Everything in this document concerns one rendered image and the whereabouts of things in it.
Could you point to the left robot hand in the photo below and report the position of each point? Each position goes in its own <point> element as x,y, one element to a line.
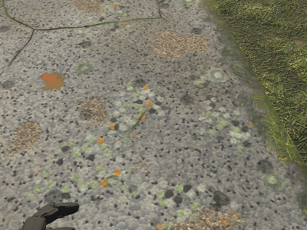
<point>49,213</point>

